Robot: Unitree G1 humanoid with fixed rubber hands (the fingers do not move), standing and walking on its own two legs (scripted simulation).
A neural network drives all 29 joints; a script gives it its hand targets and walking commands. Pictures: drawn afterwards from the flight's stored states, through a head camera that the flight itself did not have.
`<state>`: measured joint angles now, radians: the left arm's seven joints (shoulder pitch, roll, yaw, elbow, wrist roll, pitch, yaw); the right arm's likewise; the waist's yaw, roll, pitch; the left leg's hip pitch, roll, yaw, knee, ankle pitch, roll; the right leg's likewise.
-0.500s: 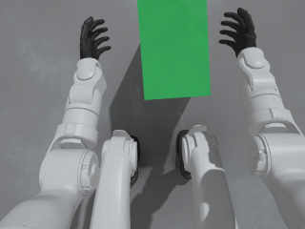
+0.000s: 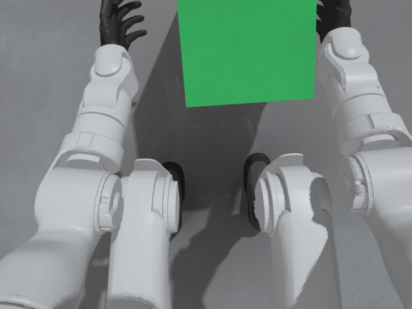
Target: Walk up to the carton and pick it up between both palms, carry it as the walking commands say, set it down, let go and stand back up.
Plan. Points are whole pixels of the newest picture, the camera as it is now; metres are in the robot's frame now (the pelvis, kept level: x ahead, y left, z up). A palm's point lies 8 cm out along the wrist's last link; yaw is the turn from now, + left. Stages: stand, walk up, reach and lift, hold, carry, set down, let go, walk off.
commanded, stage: reach and lift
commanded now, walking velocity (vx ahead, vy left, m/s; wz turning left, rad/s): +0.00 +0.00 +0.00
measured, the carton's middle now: (236, 25) +0.53 -0.07 -0.25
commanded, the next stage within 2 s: none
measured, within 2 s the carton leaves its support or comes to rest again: leaves its support in 1.50 s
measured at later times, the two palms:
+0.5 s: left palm (119, 40) +0.51 +0.12 -0.18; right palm (330, 24) +0.50 -0.21 -0.19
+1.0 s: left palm (148, 33) +0.51 +0.07 -0.18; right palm (321, 24) +0.50 -0.19 -0.19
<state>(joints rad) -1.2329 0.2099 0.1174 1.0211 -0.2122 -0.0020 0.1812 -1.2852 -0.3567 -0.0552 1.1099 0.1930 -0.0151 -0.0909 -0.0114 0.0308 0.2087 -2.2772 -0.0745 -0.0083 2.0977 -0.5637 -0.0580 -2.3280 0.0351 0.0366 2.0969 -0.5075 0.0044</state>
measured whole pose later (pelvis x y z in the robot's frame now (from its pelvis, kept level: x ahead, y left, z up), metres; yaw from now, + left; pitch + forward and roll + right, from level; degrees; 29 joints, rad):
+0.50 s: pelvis +0.00 +0.00 -0.01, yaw +0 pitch +41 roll +2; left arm -1.26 0.21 0.06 1.04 -0.25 -0.01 0.19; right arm -1.30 -0.37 -0.04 1.15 0.22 -0.03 -0.09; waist -0.01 0.03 0.23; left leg -2.28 -0.07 -0.01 2.14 -0.57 -0.05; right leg -2.32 0.03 0.03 2.13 -0.52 0.01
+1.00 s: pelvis +0.00 +0.00 +0.00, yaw -1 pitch +40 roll +3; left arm -1.32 0.09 0.18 1.09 -0.11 -0.02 0.23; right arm -1.35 -0.30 -0.03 1.19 0.20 -0.02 -0.16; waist -0.01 0.02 0.24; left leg -2.24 -0.08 -0.02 2.13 -0.59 -0.07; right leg -2.30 0.05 0.04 2.12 -0.52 0.01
